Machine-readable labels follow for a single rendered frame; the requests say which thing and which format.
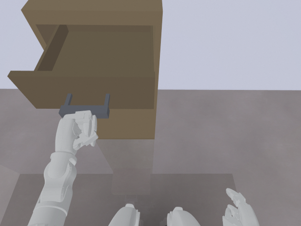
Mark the right robot thigh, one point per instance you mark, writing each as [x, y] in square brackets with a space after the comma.
[181, 218]

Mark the left robot thigh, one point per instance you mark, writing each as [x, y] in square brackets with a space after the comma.
[126, 216]

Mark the left robot forearm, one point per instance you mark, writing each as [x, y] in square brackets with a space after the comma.
[54, 201]

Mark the drawer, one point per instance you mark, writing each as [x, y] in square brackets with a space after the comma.
[90, 61]

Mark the robot right hand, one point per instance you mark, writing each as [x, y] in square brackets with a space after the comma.
[243, 216]

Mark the robot left hand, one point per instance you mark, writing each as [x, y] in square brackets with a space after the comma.
[82, 124]

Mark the handle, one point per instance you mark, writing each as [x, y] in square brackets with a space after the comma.
[101, 111]

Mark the cabinet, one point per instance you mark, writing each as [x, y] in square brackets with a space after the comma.
[43, 17]

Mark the robot thigh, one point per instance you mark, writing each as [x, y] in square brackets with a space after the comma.
[181, 218]
[126, 216]

